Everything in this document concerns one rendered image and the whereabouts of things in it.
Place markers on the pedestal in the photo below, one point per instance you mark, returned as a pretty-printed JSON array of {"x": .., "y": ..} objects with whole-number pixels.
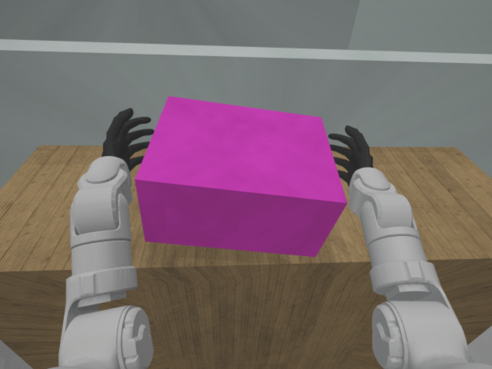
[{"x": 215, "y": 308}]

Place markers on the robot right hand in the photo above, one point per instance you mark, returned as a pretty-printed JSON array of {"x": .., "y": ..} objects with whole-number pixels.
[{"x": 358, "y": 154}]

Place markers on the robot left upper arm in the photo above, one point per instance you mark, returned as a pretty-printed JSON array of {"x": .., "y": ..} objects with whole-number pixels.
[{"x": 116, "y": 338}]

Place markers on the carton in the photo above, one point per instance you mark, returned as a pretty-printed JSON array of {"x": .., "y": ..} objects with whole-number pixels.
[{"x": 233, "y": 177}]

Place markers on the robot right forearm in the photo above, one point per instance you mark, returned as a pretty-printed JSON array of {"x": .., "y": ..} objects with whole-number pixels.
[{"x": 400, "y": 270}]

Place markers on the robot left hand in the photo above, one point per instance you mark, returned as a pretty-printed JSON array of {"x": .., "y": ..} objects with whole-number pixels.
[{"x": 118, "y": 139}]

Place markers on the robot right upper arm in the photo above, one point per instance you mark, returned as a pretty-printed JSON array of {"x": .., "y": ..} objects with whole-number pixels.
[{"x": 418, "y": 335}]

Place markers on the robot left forearm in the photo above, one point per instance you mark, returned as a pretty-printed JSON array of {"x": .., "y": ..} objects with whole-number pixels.
[{"x": 100, "y": 234}]

